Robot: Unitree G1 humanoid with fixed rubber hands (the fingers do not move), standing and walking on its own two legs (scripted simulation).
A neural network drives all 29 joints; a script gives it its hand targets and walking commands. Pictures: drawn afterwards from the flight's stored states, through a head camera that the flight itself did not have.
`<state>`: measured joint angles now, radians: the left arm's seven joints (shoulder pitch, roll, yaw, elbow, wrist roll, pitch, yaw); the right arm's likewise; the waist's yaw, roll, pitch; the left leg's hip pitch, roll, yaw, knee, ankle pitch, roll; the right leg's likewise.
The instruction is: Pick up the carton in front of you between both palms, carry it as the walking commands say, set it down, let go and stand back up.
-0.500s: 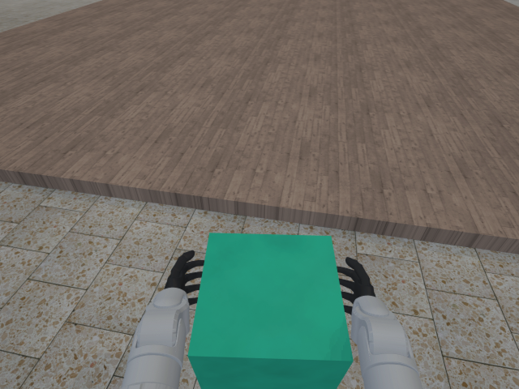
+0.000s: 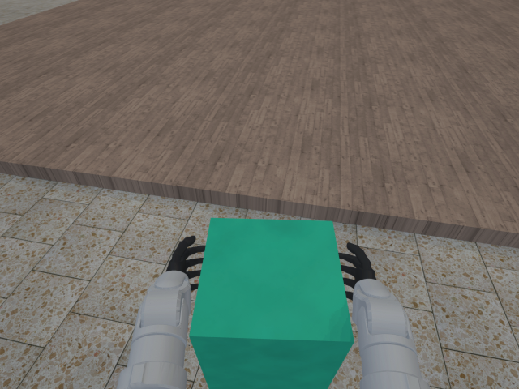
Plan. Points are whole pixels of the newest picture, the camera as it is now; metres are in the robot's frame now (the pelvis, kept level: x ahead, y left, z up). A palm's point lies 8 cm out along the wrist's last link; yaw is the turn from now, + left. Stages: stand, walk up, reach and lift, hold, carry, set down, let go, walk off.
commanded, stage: reach and lift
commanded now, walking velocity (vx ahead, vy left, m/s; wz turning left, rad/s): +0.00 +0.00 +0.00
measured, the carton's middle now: (268, 308) +0.30 +0.00 -0.05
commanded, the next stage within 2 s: hold in 0.46 s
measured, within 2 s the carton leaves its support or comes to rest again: neither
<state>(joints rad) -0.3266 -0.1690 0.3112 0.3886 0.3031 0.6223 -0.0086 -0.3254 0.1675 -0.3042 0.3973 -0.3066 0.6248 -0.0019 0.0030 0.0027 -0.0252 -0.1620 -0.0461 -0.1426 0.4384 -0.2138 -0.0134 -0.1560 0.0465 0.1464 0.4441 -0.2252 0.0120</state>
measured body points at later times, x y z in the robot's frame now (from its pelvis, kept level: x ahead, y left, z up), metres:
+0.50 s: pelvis +0.01 +0.00 +0.01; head -0.03 +0.00 +0.45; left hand +0.31 +0.15 +0.03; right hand +0.31 -0.15 +0.03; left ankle +0.02 +0.13 -0.74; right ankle +0.01 -0.13 -0.74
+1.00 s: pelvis -0.01 +0.00 +0.00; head -0.05 +0.00 +0.45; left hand +0.30 +0.15 +0.05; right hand +0.30 -0.15 +0.05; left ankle +0.02 +0.13 -0.74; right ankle +0.01 -0.13 -0.74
